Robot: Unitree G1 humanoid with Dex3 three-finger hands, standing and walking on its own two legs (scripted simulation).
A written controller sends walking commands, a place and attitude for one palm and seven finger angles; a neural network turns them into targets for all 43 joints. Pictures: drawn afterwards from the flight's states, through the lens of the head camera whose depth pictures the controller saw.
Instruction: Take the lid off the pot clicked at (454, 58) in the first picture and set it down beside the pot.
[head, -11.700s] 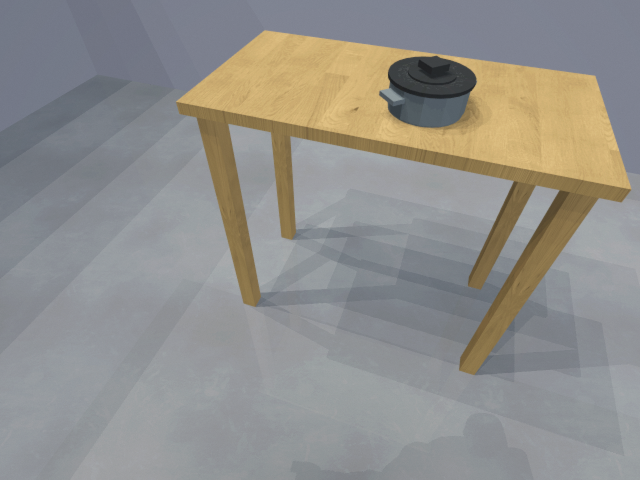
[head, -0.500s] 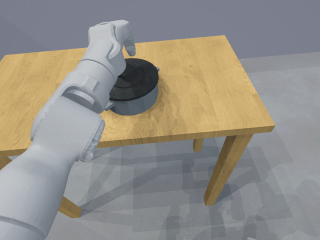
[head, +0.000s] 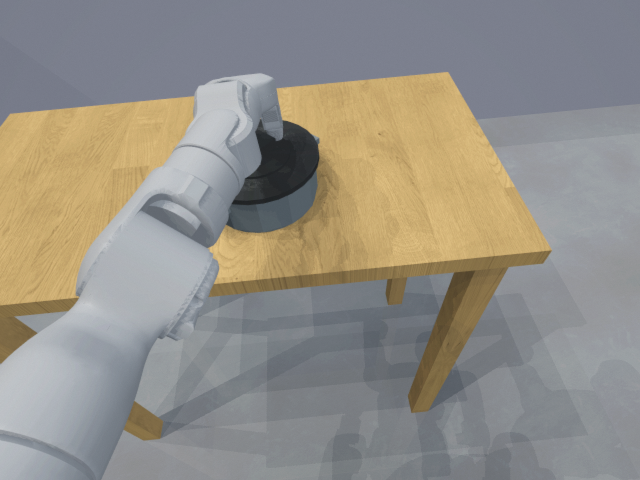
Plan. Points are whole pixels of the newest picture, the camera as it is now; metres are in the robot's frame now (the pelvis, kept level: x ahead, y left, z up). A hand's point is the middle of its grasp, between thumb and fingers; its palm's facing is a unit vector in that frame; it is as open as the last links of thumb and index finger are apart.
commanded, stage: lower the open fingers around the knob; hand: left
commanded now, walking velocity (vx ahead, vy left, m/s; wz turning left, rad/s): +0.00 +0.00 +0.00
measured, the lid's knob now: (253, 144) +0.52 +0.06 +0.15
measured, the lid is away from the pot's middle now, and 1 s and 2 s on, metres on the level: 0.00 0.00 0.00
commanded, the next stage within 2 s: close the fingers and squeeze the knob in 0.36 s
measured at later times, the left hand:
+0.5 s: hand (256, 140) +0.49 +0.05 +0.18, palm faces -0.38 -0.07 -0.92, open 10.0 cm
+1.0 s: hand (247, 144) +0.49 +0.06 +0.17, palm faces -0.39 -0.07 -0.92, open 8.8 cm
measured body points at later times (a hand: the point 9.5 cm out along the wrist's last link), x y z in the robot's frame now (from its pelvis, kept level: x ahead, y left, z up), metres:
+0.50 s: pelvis +0.00 -0.01 +0.00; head +0.04 -0.04 +0.45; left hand +0.50 +0.05 +0.23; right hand +0.04 -0.27 -0.15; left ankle -0.02 +0.09 -0.74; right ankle -0.02 -0.13 -0.74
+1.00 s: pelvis +0.00 +0.00 +0.00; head +0.04 -0.03 +0.45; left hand +0.50 +0.07 +0.23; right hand +0.06 -0.27 -0.15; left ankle -0.02 +0.09 -0.74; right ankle -0.02 -0.13 -0.74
